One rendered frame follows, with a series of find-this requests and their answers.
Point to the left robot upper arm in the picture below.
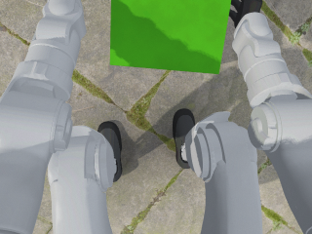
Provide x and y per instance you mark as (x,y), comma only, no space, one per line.
(32,128)

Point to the right robot forearm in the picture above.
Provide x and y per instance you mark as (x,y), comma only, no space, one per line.
(259,59)

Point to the robot right hand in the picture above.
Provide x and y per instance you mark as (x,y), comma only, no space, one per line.
(244,7)

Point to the carton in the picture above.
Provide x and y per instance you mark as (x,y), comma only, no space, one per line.
(179,35)

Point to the right robot upper arm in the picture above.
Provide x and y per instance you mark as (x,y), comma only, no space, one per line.
(283,130)

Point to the right robot foot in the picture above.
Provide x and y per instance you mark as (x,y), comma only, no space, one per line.
(183,122)

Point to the robot right thigh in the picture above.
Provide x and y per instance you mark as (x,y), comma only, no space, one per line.
(220,154)

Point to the left robot forearm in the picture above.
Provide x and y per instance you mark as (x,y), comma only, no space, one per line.
(53,52)

